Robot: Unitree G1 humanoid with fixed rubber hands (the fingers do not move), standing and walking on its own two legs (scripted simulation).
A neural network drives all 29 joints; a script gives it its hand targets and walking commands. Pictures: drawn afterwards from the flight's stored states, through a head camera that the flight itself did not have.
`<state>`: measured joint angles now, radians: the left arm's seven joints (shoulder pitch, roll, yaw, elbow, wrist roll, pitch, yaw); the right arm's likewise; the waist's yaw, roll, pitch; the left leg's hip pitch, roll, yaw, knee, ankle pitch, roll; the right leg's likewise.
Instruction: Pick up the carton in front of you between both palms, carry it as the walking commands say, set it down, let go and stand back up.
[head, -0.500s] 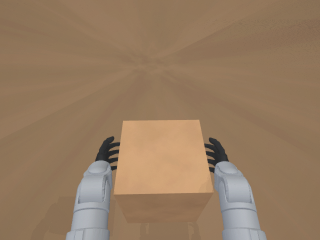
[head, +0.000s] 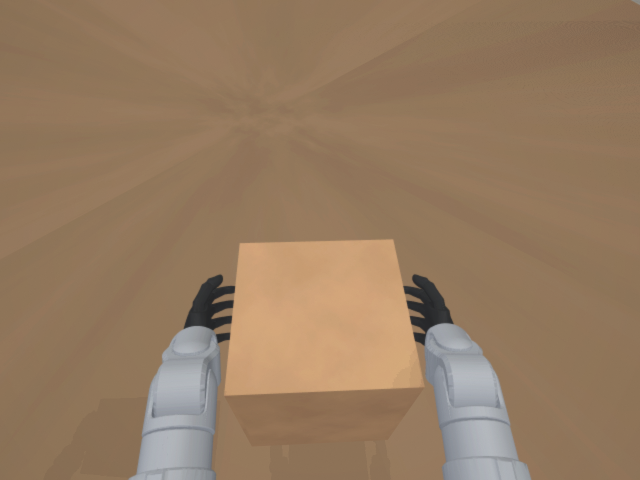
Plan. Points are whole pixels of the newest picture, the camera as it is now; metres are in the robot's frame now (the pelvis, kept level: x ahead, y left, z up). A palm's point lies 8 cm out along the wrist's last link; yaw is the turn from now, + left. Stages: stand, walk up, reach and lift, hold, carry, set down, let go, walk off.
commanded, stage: hold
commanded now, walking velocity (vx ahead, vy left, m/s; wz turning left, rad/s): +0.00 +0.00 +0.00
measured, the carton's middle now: (318, 348) +0.30 +0.00 -0.05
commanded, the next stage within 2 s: set down in 0.04 s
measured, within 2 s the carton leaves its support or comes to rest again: neither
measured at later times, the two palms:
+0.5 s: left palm (216, 329) +0.32 +0.16 -0.05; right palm (416, 332) +0.32 -0.14 -0.04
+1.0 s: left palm (228, 358) +0.36 +0.17 -0.23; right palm (382, 343) +0.39 -0.13 -0.23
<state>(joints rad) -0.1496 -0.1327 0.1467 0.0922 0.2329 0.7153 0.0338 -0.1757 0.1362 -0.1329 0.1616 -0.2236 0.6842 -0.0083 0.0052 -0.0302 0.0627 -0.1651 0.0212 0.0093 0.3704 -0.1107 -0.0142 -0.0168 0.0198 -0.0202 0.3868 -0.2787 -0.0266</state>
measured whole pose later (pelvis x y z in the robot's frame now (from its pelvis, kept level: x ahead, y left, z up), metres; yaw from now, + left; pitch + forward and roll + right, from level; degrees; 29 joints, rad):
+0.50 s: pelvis -0.05 +0.03 -0.03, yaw -5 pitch +4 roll +0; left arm -0.64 -0.23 0.56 0.54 0.45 0.42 0.02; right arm -0.70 0.12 -0.55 0.71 -0.48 0.35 0.10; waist 0.03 -0.04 0.15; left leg -0.58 -0.03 0.01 0.70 -0.19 0.02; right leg -0.49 0.02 0.07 0.78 -0.37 -0.01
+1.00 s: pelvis -0.06 +0.00 -0.16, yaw -5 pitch +39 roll +0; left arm -0.73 -0.16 0.54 0.45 0.28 0.29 0.04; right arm -0.87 0.05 -0.40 0.69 -0.25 0.26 0.02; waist 0.08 -0.07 -0.15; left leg -1.60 0.01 -0.03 1.25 -0.33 -0.03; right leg -1.49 0.08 0.02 1.35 -0.53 -0.02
